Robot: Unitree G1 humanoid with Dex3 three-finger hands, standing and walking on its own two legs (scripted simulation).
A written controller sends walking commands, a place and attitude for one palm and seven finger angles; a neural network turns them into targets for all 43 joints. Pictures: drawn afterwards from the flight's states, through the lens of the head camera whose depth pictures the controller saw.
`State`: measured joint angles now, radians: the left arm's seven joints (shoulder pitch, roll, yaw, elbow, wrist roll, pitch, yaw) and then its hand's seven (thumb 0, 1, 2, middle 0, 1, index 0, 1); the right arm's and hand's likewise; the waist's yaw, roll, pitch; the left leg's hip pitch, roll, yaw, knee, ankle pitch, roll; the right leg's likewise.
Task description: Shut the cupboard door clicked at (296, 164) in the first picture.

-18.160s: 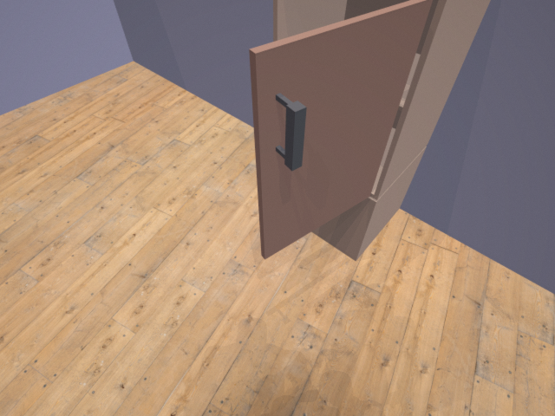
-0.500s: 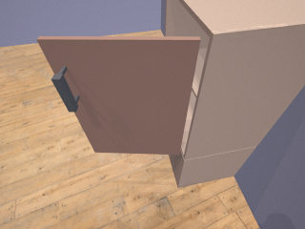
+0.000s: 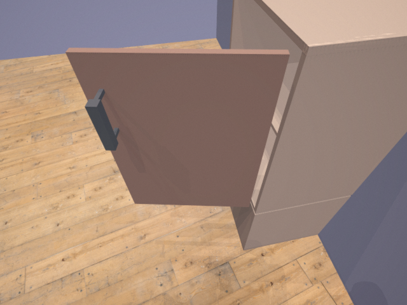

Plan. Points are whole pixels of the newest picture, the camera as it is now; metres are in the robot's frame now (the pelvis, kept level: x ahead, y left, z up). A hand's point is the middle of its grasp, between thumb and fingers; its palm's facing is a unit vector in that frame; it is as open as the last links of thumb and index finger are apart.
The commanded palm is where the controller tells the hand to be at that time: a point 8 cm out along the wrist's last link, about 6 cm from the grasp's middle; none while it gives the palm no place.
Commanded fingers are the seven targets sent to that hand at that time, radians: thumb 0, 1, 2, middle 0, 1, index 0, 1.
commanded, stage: raise the hand and make a fist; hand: left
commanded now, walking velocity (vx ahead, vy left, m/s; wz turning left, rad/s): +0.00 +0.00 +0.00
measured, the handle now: (106, 120) +0.47 +0.26 +0.10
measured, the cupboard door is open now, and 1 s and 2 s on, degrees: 76 76 76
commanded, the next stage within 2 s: bring the fist close to the handle in 1.90 s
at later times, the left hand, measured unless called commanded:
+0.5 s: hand out of the picture +0.11 +0.19 -0.04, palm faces +0.18 -0.98 -0.05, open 5.7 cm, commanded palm +0.12 +0.22 -0.01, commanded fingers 0.00 0.90 0.90 -0.68 -0.82 -0.68 -0.82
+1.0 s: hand (108, 270) +0.17 +0.18 +0.04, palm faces +0.06 -1.00 -0.05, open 3.5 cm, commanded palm +0.14 +0.23 +0.05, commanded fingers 0.00 0.90 0.90 -1.13 -1.32 -1.13 -1.32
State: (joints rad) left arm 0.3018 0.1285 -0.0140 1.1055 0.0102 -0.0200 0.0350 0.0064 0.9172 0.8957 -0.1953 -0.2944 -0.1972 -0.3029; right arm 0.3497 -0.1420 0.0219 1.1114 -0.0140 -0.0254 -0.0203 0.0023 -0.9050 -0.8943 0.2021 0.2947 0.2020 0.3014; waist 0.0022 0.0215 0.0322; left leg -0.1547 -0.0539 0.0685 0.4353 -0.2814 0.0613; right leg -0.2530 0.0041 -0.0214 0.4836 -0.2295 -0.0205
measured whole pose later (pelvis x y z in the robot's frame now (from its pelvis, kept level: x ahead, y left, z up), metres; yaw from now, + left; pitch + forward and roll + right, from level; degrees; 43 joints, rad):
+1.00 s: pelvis -0.02 -0.01 -0.05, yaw +4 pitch +8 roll -2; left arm 0.51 0.23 0.14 -0.22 -0.29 -0.33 -0.23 0.02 0.91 0.90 -0.95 -1.12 -0.95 -1.13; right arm 0.34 -0.29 -0.01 0.54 0.05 -0.23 -0.06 0.01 -0.90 -0.89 0.20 0.30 0.20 0.30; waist 0.00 0.04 -0.09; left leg -0.61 -0.02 0.00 0.96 -0.49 0.04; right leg -0.64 0.01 -0.11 0.90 -0.41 -0.04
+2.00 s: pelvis +0.01 -0.01 -0.02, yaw +3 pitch +1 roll -1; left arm 0.29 0.26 0.18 -0.17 -0.28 -0.07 -0.24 0.02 0.90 0.90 -1.30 -1.50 -1.30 -1.50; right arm 0.25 -0.25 0.05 0.60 0.06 -0.28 -0.07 0.01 -0.90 -0.89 0.20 0.30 0.20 0.30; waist 0.04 0.05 -0.05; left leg -0.29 -0.03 0.00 0.66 -0.40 0.04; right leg -0.33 0.02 -0.09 0.62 -0.32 -0.04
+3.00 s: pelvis +0.01 -0.01 -0.01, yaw +2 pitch +5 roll +0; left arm -0.39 0.38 0.30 0.56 -0.24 -0.10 -0.29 0.02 0.90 0.90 -1.30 -1.50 -1.30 -1.50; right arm 0.28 -0.27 0.04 0.65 0.06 -0.16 -0.08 0.01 -0.90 -0.89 0.21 0.30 0.21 0.30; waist -0.02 0.03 -0.05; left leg -0.34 -0.03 0.03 0.62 -0.37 0.04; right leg -0.40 0.02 -0.07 0.60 -0.29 -0.04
